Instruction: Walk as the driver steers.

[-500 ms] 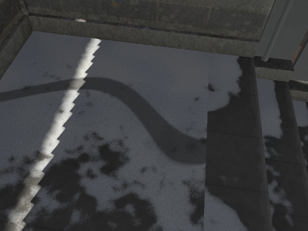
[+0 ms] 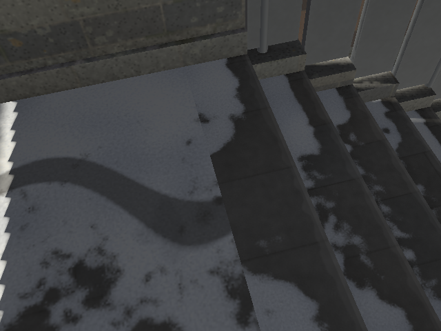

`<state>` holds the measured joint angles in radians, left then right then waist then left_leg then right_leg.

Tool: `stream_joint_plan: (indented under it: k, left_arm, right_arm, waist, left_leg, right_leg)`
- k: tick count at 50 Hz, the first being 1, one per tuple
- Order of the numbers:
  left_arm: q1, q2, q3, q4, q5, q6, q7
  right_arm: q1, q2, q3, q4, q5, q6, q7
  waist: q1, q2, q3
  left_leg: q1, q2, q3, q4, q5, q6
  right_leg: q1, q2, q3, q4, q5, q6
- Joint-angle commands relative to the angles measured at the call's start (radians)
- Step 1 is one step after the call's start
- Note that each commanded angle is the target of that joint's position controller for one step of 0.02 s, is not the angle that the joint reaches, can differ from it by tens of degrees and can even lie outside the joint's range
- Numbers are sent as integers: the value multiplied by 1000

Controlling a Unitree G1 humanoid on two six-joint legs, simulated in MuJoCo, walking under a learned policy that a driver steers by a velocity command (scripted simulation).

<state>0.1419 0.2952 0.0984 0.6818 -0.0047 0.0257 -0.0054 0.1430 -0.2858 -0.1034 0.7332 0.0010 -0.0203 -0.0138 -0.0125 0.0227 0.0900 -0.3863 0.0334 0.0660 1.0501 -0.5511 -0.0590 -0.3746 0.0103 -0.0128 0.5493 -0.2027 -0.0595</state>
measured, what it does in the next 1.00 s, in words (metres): walks ahead, turning right: left foot, then right foot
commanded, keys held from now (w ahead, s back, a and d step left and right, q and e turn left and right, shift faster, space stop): e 0.28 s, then w+e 0.22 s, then w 0.30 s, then w+q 0.20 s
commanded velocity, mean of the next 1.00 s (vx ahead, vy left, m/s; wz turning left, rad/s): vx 0.26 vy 0.00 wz -0.38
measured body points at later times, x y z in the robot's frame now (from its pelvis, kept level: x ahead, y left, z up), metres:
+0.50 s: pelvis +0.04 +0.06 +0.01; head +0.05 +0.08 +0.46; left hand +0.28 +0.29 -0.08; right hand +0.03 -0.25 -0.08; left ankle +0.05 +0.17 -0.73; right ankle +0.03 -0.09 -0.66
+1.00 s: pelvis +0.17 -0.07 +0.01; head +0.18 -0.10 +0.46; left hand +0.35 +0.15 -0.09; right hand +0.10 -0.34 -0.13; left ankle +0.23 +0.09 -0.64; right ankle +0.12 -0.15 -0.73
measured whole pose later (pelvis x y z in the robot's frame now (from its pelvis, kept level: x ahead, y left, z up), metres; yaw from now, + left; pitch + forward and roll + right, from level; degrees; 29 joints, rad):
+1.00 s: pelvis +0.17 -0.07 +0.01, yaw -20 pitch +0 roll +0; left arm 0.28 0.23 0.08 0.79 0.01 -0.05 0.00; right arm 0.36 -0.29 -0.08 0.89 0.02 -0.06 0.00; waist -0.02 0.06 0.01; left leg -0.53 0.07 -0.07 1.12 -0.23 -0.02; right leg -0.15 0.01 -0.10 0.38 -0.24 -0.04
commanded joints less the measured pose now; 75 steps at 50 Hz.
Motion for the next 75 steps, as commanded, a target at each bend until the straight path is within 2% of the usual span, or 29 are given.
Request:
stream_joint_plan:
  k: [1,5,15,17,19,20,21,24,33,38,40,41,42,43,44,45,49,53,57,63,65,67,68,69,70,71,72,73,75]
  left_arm:
    - [-8,159,39,-70,-26,-31,19]
    - [-5,180,45,-68,3,-13,32]
    - [-33,203,50,-87,-9,7,19]
    - [-64,162,39,-97,-36,10,25]
    - [-26,87,25,-123,-39,-4,33]
    - [-64,157,43,-139,-31,-20,34]
    - [-44,205,60,-116,-26,-24,28]
    - [6,157,56,-74,-14,-21,11]
    - [-112,39,-9,-112,-20,-61,-8]
    - [-101,52,-17,-115,-34,-73,-21]
    - [45,103,16,-60,-27,-75,-17]
    - [217,158,44,-14,-21,-73,-3]
    - [382,257,65,9,-8,-64,19]
    - [392,247,60,12,-6,-69,8]
    - [329,183,43,28,-4,-69,0]
    - [264,132,27,36,-7,-70,-4]
    - [83,16,-4,64,26,-93,4]
    - [155,68,17,122,12,-143,48]
    - [190,96,43,106,15,-130,40]
    - [284,123,44,140,-41,-102,61]
    - [219,166,46,104,-44,-101,50]
    - [208,178,43,84,-43,-94,49]
    - [233,124,18,76,-26,-111,47]
    - [324,-23,-28,33,-37,-141,24]
    - [212,81,-14,29,-59,-171,10]
    - [142,116,-6,-1,-86,-164,-1]
    - [124,92,-9,3,-61,-153,4]
    - [152,106,-1,40,-23,-133,7]
    - [203,67,-6,70,-14,-91,-4]
  right_arm:
    - [-12,-114,-31,-67,-16,-3,-22]
    - [-14,-69,-21,-71,-5,-5,-23]
    - [28,-65,-17,-69,3,-23,3]
    - [110,-82,-30,-35,12,-36,6]
    - [193,-230,-58,-21,-28,-35,1]
    - [120,-235,-59,-38,-51,-49,3]
    - [50,-187,-46,-56,-38,-53,-9]
    - [51,-117,-18,-48,1,-59,-37]
    - [227,-155,-20,39,1,-71,-13]
    - [297,-167,-19,121,33,-46,5]
    - [256,-178,-16,122,43,-47,7]
    - [252,-133,5,120,24,-57,9]
    - [244,-32,43,78,-6,-72,13]
    - [287,-41,39,85,24,-94,13]
    - [254,-105,18,97,44,-99,10]
    - [223,-116,15,85,44,-98,9]
    - [262,-67,7,118,21,-38,8]
    - [239,-27,10,96,24,-13,14]
    - [68,18,43,10,33,-4,31]
    - [-110,11,47,-86,30,-12,57]
    - [-80,-44,26,-100,38,-11,56]
    - [172,-165,-33,-79,39,-3,44]
    - [318,-225,-54,-54,25,5,23]
    - [277,-264,-52,-55,18,-18,30]
    - [244,-150,-16,-51,20,-26,44]
    - [198,-97,1,-52,22,-34,50]
    - [143,-86,5,-45,27,-45,60]
    - [81,-51,13,-41,32,-63,65]
    - [63,-55,6,-19,15,-82,64]
  waist:
    - [11,-66,-199]
    - [1,-138,-208]
    - [-2,-197,-208]
    - [-54,-152,-204]
    - [-38,225,-142]
    - [-32,245,-62]
    - [-5,203,-32]
    - [-9,145,-48]
    - [-77,117,12]
    - [-68,124,46]
    - [34,58,-52]
    - [113,2,-159]
    - [155,-226,-304]
    - [149,-238,-370]
    - [135,-134,-227]
    - [98,-153,-151]
    - [-11,-199,-46]
    - [-27,-112,-28]
    - [26,-60,58]
    - [59,-70,51]
    - [8,-132,-27]
    - [-156,-135,-152]
    - [-212,-33,-238]
    - [-67,241,-353]
    - [-116,113,-398]
    - [-92,103,-231]
    - [-43,0,-135]
    - [-8,-19,-122]
    - [27,7,-135]
  left_leg:
    - [-240,25,-154,116,78,-15]
    - [-166,-12,-141,-24,145,-32]
    - [71,-70,-139,-428,221,14]
    - [273,-51,-117,-631,339,56]
    - [340,337,-590,-834,-11,222]
    - [226,374,-685,-897,-177,288]
    - [220,310,-593,-893,-156,251]
    - [282,233,-372,-896,13,181]
    - [310,229,-174,-941,244,223]
    - [298,255,-148,-917,317,226]
    - [231,221,-77,-740,543,198]
    - [122,156,-17,-512,611,154]
    - [-178,49,40,-102,279,75]
    - [-358,-45,-133,160,-7,61]
    - [-465,-5,-202,261,56,61]
    - [-471,43,-176,251,138,66]
    - [-252,81,-194,56,361,39]
    - [-329,51,-224,42,522,41]
    - [-386,63,-126,-189,664,56]
    - [-321,-4,7,-399,530,117]
    - [-147,-64,77,-399,449,173]
    - [246,-128,51,-436,399,266]
    - [526,14,-187,-468,334,338]
    - [770,292,-846,-679,10,540]
    - [697,311,-891,-822,-38,459]
    - [548,300,-702,-811,76,398]
    - [382,263,-542,-799,233,352]
    - [264,229,-421,-786,349,323]
    - [155,205,-308,-820,411,332]
  right_leg:
    - [310,-264,349,-218,351,-190]
    - [259,-210,300,-220,401,-197]
    - [117,-169,453,-197,72,-150]
    - [-15,-75,423,-149,-274,-65]
    - [-357,136,190,275,-397,36]
    - [-403,46,205,391,-333,44]
    - [-398,23,196,467,-240,47]
    - [-407,3,133,600,-75,87]
    - [-303,-59,35,265,34,96]
    - [-108,-51,-27,34,-31,39]
    - [176,14,-88,-47,9,0]
    - [434,-24,-28,-54,24,-31]
    - [728,-305,375,-115,-81,-125]
    - [726,-447,758,-295,-358,-245]
    - [627,-425,640,-312,-301,-215]
    - [539,-375,467,-311,-245,-172]
    - [281,-238,78,-373,223,-83]
    - [275,-251,-22,-368,356,-49]
    - [260,-245,-124,-393,287,-51]
    - [468,-290,-190,-291,603,-39]
    - [488,-274,-205,-179,851,-51]
    - [353,-259,-233,173,976,-27]
    - [117,-200,-225,528,548,0]
    - [-283,39,-82,935,-331,52]
    - [-301,-11,150,925,-291,16]
    - [-335,-53,110,897,-278,3]
    - [-304,-110,98,807,-259,-8]
    - [-228,-147,109,698,-227,-7]
    - [-122,-161,122,645,-171,13]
